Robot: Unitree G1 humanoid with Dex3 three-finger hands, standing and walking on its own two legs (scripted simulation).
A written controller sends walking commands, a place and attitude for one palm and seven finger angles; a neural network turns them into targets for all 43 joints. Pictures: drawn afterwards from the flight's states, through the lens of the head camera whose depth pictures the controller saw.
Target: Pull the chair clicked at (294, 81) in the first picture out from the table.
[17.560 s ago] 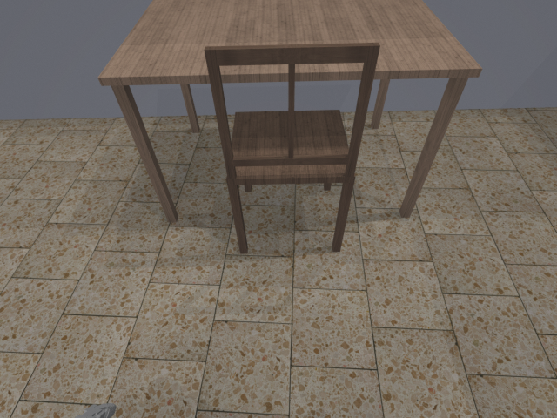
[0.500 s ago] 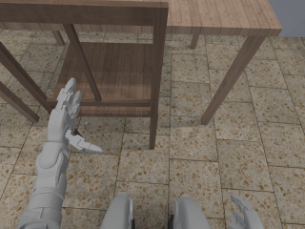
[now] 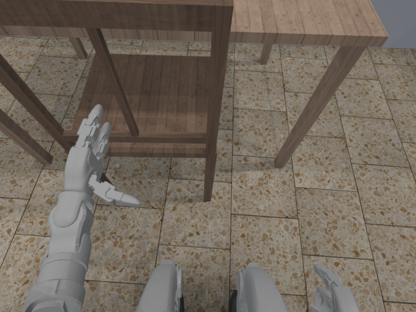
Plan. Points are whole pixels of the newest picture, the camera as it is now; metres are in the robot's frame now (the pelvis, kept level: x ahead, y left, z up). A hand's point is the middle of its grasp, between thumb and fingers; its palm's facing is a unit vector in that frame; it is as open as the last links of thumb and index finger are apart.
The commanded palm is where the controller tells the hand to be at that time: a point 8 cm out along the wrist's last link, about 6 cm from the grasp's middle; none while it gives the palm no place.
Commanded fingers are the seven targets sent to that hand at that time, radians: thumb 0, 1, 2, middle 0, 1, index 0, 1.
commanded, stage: push the fingers through the gap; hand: left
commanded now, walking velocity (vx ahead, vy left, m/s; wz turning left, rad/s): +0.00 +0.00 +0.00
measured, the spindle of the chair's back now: (119, 93) +0.53 +0.20 +0.04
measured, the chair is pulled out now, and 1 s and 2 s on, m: -0.01 -0.01 -0.01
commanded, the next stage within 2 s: hook a spindle and tug to test in 1.58 s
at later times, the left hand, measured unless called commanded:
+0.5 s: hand (126, 140) +0.43 +0.17 +0.03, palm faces -0.01 -1.00 -0.04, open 16.9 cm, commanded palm +0.41 +0.22 +0.03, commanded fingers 0.00 -0.50 0.30 -0.06 -0.08 -0.06 -0.08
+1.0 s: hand (130, 122) +0.47 +0.17 +0.03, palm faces +0.00 -1.00 -0.04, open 16.9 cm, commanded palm +0.45 +0.22 +0.03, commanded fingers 0.00 -0.50 0.30 -0.06 -0.08 -0.06 -0.08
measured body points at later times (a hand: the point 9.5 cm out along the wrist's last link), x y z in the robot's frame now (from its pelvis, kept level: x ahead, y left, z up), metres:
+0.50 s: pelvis +0.00 +0.00 +0.00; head +0.14 +0.01 +0.43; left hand +0.42 +0.23 +0.03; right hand +0.11 -0.26 -0.12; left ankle +0.03 +0.11 -0.62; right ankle +0.03 -0.13 -0.62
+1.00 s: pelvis +0.00 +0.00 -0.01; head +0.15 +0.01 +0.42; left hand +0.46 +0.23 +0.03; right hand +0.07 -0.27 -0.13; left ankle +0.03 +0.11 -0.62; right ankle +0.03 -0.13 -0.62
